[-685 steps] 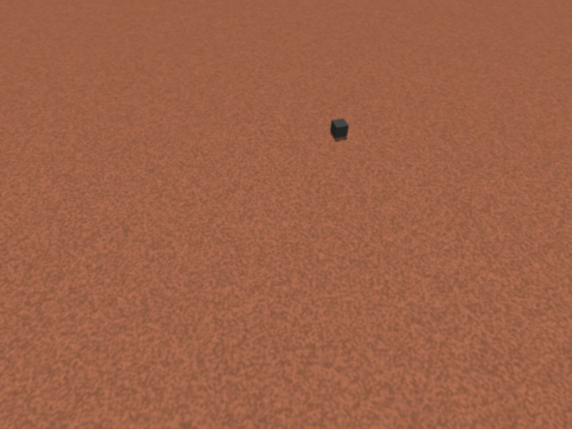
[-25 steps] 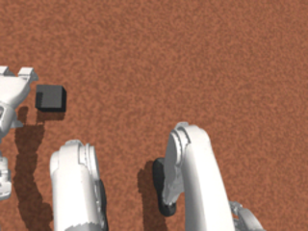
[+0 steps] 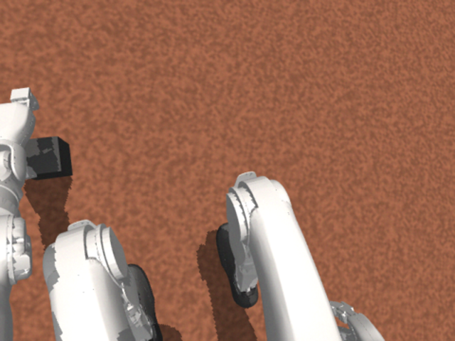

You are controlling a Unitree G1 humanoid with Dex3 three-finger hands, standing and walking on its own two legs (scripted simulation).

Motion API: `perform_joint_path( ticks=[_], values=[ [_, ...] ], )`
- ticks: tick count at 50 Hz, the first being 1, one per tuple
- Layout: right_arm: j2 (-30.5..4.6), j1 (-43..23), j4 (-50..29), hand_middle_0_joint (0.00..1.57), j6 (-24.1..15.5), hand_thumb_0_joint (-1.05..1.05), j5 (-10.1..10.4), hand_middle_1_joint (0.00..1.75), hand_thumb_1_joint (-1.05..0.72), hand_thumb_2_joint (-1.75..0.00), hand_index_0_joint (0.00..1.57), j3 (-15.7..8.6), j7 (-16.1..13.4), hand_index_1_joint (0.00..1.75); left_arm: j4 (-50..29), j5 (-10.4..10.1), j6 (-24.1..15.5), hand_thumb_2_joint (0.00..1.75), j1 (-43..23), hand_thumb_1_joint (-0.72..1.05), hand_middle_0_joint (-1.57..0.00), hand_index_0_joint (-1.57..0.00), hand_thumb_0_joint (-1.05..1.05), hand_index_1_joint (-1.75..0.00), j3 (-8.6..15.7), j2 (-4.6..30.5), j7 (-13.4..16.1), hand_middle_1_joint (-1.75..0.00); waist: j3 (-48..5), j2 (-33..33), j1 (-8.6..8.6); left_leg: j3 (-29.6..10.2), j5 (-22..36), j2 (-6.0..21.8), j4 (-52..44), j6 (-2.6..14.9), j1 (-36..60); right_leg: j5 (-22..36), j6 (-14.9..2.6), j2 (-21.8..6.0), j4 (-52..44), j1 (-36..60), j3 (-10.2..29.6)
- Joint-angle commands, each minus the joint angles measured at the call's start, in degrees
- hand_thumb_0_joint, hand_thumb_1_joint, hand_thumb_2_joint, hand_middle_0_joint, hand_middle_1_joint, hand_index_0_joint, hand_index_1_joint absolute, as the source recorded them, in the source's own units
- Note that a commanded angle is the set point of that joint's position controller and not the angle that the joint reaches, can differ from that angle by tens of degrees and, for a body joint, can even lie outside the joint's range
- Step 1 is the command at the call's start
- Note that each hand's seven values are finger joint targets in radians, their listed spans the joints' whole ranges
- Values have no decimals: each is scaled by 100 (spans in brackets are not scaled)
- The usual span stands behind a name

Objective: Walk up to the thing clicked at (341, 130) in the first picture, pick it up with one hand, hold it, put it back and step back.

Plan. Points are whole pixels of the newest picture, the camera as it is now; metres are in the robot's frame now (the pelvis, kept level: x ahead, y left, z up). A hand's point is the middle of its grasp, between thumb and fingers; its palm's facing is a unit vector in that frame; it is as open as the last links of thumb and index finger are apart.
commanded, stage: approach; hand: left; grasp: from above
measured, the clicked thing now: (46, 159) +0.48 +0.25 -0.30
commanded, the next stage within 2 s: rest palm in 0.92 s
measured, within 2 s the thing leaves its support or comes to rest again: neither
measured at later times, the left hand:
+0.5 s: hand out of the picture +0.48 +0.26 -0.14, palm faces -0.31 +0.05 -0.95, open 13.4 cm
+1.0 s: hand (15, 194) +0.40 +0.27 -0.19, palm faces -0.49 -0.06 -0.87, open 13.1 cm
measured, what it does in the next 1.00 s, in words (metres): stands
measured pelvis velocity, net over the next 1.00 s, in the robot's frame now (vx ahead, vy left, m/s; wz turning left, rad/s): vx -0.01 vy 0.00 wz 0.02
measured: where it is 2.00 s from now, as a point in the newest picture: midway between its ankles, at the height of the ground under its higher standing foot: (194, 301)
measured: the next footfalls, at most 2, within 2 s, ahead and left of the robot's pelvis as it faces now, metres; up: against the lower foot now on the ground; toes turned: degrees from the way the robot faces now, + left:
none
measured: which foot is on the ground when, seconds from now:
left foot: down 0.00-1.00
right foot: down 0.00-1.00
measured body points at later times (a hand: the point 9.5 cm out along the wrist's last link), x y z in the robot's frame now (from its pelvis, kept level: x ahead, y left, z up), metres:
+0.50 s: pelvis +0.00 +0.02 +0.00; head +0.21 +0.10 +0.39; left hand +0.49 +0.26 -0.09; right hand +0.11 -0.28 -0.09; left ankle +0.07 +0.12 -0.30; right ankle +0.11 -0.12 -0.30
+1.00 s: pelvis -0.01 +0.00 -0.01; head +0.23 +0.06 +0.37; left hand +0.42 +0.27 -0.14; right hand +0.02 -0.30 -0.10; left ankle +0.07 +0.12 -0.30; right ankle +0.11 -0.12 -0.30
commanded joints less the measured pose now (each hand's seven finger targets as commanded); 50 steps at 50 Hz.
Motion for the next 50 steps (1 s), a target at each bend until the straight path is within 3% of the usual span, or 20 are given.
perform_joint_path(
  ticks=[1,3,5,7,11,15,19,21,24,27,28,29,32,33,36,38,39,42,45,50],
  values=[
    [-1382,1053,-124,20,-9,0,89,30,-90,-89,20,-566,-128,30,-1004,-477,-237,87,-744,-41,-5,-13,0,-103,44,1676,-438,-112,-4062,214,251,478,1120,-390,-1225,296,1581,1227,-46,180,-1499,3333,-52],
    [-1419,1154,-52,20,14,0,39,30,-90,-89,20,-594,-154,30,-1222,-554,-615,88,-887,-42,-6,-14,0,-102,32,1646,-634,-110,-3927,148,210,459,1098,-387,-1101,243,1506,1106,-76,182,-1513,3230,-63],
    [-1415,1250,41,20,-11,0,-38,30,-90,-89,20,-604,-168,30,-1413,-621,-1096,89,-1229,-43,-8,-14,0,-101,-254,1160,-736,-107,-3768,69,8,391,1067,-378,-945,193,1553,979,-108,218,-1507,2957,-129],
    [-1404,1215,73,20,-54,0,-90,30,-90,-89,20,-643,-186,30,-1718,-665,-1587,84,-1363,-38,-10,-17,0,-97,-336,1099,-712,-104,-3797,329,35,301,974,-355,-929,120,1890,736,-150,246,-1514,2618,-152],
    [-1366,951,79,20,-20,0,-234,30,-90,-89,20,-803,-192,30,-2748,-378,-2144,79,-1271,-32,-12,-20,0,-90,-169,1422,-242,-98,-4537,1378,426,237,1074,-289,-1116,-63,3231,655,-234,235,-1327,2279,-122],
    [-1467,568,209,20,144,0,-207,30,-89,-89,20,-934,-204,30,-2511,268,-1872,83,-1764,-35,-13,-18,0,-85,-258,1287,540,-90,-4446,2293,387,-89,1210,-230,-1765,-213,4013,784,-247,191,-863,1220,-478],
    [-1497,547,442,20,173,0,-179,30,-89,-89,20,-892,-241,30,-1346,709,-1159,88,-2506,-41,-11,-15,0,-87,-536,857,1037,-90,-4043,2175,44,-270,1317,-202,-1946,-266,4061,1037,-158,114,-723,617,-646],
    [-1475,559,472,20,134,0,-203,30,-89,-89,20,-789,-198,30,-889,755,-768,91,-2973,-42,-13,-14,0,-87,-787,504,1093,-89,-3931,2117,-151,-259,1256,-207,-1969,-243,4027,1062,-161,100,-804,552,-642],
    [-1531,613,461,20,64,0,-185,30,-89,-89,20,-707,-138,30,-274,708,-274,92,-3242,-42,-14,-15,0,-88,-751,633,958,-89,-3902,2100,-144,-224,1220,-225,-2025,-189,3835,1077,-176,73,-948,717,-533],
    [-1523,679,232,20,0,0,-138,30,-89,-89,20,-573,-90,30,555,555,60,90,-2779,-40,-13,-16,0,-90,-800,637,476,-93,-3584,1525,-240,-20,1130,-303,-1840,-47,3124,1024,-203,103,-1120,1105,-399],
    [-1531,762,171,20,-18,0,-129,30,-89,-89,20,-565,-84,30,222,471,71,90,-2830,-40,-12,-15,0,-90,-538,1006,321,-94,-3637,1218,-168,-10,1121,-334,-1784,10,2859,1025,-202,95,-1177,1310,-366],
    [-1517,686,18,20,-8,0,-78,30,-89,-89,20,-532,-104,30,487,393,157,91,-2214,-42,-10,-14,0,-93,-480,1092,120,-97,-3713,1134,38,86,1196,-393,-1770,55,2791,1047,-229,105,-1217,1579,-305],
    [-1491,681,-234,20,49,0,32,30,-89,-89,20,-470,-117,30,825,84,242,90,-1033,-41,-7,-13,0,-97,-276,1215,-401,-103,-3571,437,149,321,1112,-457,-1675,221,2034,1001,-160,151,-1398,2415,-216],
    [-1362,608,-379,20,37,0,81,30,-90,-89,20,-388,-82,30,643,-55,192,89,-1107,-41,-7,-13,0,-99,-699,787,-620,-105,-3504,428,141,404,1053,-494,-1675,245,1809,937,-148,146,-1445,2575,-161],
    [-1389,763,-377,20,111,0,150,30,-90,-89,20,-465,-117,30,-540,-389,-110,84,-978,-37,-12,-18,0,-98,-202,1707,-953,-105,-4130,449,444,512,1336,-487,-1595,264,1963,1191,-93,126,-1506,3245,-50],
    [-1426,939,-385,20,178,0,139,30,-91,-90,20,-510,-161,30,-1388,-644,-497,82,-900,-34,-17,-22,0,-95,94,1906,-990,-101,-4484,390,501,524,1565,-474,-1431,208,2016,1429,-87,119,-1507,3630,-47],
    [-1537,1040,-423,20,191,0,109,30,-90,-90,20,-536,-174,30,-1566,-659,-711,82,-725,-34,-18,-23,0,-93,189,1927,-983,-99,-4314,204,382,500,1590,-474,-1279,186,1884,1471,-101,94,-1539,3684,-76],
    [-1516,1064,-481,20,236,0,24,30,-90,-89,20,-684,-237,30,-3047,-763,-1466,79,-502,-32,-19,-24,0,-89,460,2040,-739,-94,-4831,354,542,466,1532,-411,-1194,96,2308,1335,-143,115,-1561,3701,4],
    [-1434,942,-332,20,237,0,-120,30,-90,-89,20,-744,-280,30,-3223,-516,-1948,80,-740,-35,-17,-21,0,-86,286,1778,-290,-90,-4499,680,445,448,1190,-369,-1078,39,2355,881,-222,166,-1528,2991,73],
    [-1327,756,159,20,144,0,-356,30,-89,-89,20,-679,-298,30,-1605,275,-1984,84,-1252,-37,-16,-18,0,-79,-279,1110,757,-81,-3846,1264,164,370,677,-320,-1140,-51,2841,332,-243,268,-1264,1726,-179]
  ],
)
